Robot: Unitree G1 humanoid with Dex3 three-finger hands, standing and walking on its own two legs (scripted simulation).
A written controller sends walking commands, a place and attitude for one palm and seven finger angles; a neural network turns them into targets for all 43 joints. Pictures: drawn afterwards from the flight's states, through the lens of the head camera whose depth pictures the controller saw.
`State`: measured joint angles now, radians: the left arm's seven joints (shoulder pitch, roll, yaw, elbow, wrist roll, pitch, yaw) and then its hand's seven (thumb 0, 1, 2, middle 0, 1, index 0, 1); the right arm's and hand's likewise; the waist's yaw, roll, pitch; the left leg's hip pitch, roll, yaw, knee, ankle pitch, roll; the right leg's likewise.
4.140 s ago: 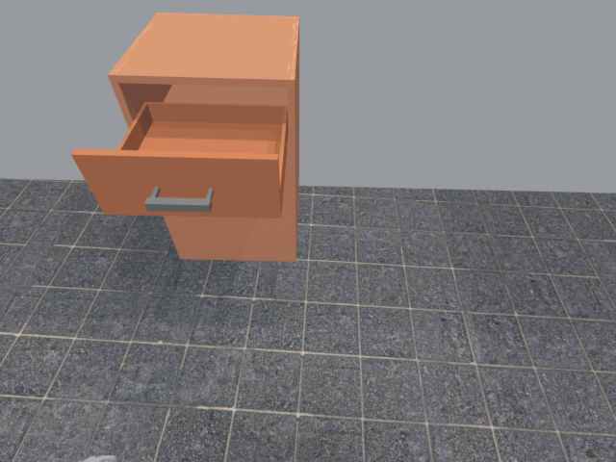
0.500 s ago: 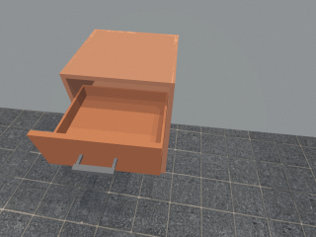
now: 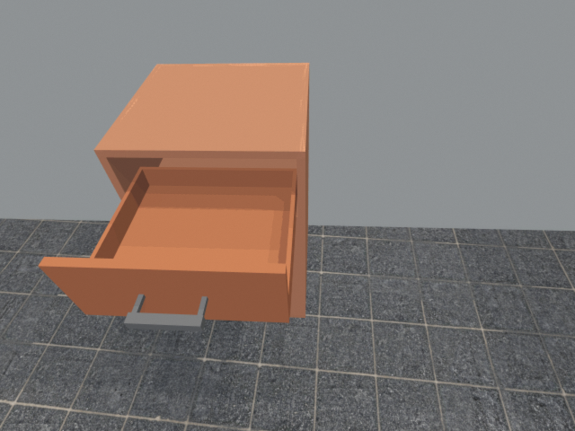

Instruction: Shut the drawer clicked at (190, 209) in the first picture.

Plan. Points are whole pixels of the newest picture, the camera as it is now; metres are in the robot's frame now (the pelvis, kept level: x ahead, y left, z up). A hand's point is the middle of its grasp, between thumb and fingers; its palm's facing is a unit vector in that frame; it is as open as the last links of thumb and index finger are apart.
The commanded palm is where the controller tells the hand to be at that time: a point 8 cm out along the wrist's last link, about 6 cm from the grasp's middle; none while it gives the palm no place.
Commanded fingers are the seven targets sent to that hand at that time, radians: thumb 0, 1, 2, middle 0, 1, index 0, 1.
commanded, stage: look again from close up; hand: left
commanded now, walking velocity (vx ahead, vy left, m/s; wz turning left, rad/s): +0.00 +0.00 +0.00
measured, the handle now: (168, 311) +0.34 +0.24 -0.10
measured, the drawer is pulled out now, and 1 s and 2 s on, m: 0.30 0.30 0.30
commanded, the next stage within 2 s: shuffle to correct the standing spot in 0.30 s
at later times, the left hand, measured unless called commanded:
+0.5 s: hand out of the picture +0.00 +0.17 -0.17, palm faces +0.01 -0.98 -0.22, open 7.3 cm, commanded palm none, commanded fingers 0.00 0.90 0.90 -0.20 -0.30 -0.20 -0.30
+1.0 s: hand out of the picture +0.02 +0.19 -0.18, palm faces +0.06 -0.97 -0.21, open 7.3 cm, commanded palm none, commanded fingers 0.00 0.90 0.90 -0.20 -0.30 -0.20 -0.30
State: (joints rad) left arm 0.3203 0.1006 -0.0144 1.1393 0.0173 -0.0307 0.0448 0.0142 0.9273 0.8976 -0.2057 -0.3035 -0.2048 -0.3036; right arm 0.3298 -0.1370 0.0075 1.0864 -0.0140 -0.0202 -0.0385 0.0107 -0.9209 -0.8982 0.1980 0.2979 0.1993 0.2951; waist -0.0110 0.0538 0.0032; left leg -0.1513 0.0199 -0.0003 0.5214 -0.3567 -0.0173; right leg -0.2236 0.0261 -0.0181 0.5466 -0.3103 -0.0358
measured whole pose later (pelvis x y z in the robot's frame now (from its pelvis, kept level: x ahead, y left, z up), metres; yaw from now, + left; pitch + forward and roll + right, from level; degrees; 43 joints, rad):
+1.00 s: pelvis +0.04 +0.02 -0.01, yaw +1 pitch +0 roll +1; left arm 0.32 0.15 0.01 1.08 0.02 -0.01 0.04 0.00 0.91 0.90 -0.20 -0.30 -0.20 -0.30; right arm 0.34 -0.14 0.01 1.11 -0.02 -0.03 -0.04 0.00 -0.91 -0.90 0.20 0.30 0.20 0.30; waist 0.01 -0.01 0.03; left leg -0.11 -0.02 0.05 0.53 -0.42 0.02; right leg -0.21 -0.03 -0.02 0.64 -0.41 -0.01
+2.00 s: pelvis -0.03 -0.02 +0.01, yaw +0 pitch -2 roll +1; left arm 0.37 0.12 -0.02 1.12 0.02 -0.01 0.03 0.00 0.91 0.90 -0.20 -0.30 -0.20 -0.30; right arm 0.40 -0.10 0.02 1.17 -0.01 -0.01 -0.03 0.00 -0.91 -0.90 0.20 0.30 0.20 0.29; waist 0.00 0.00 0.04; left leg -0.15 0.06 0.04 0.42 -0.25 -0.04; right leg -0.20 0.05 -0.05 0.44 -0.21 -0.07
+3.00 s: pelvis +0.01 +0.03 +0.00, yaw +0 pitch -1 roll +0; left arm 0.36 0.12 0.00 1.10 0.03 -0.02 0.02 0.00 0.91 0.90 -0.20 -0.30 -0.20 -0.30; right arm 0.33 -0.16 0.01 1.11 -0.02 -0.02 -0.02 0.00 -0.91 -0.90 0.20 0.30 0.20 0.30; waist 0.01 0.01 0.02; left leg -0.12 -0.03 0.06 0.52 -0.38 0.05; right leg -0.21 -0.03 -0.01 0.56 -0.34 0.01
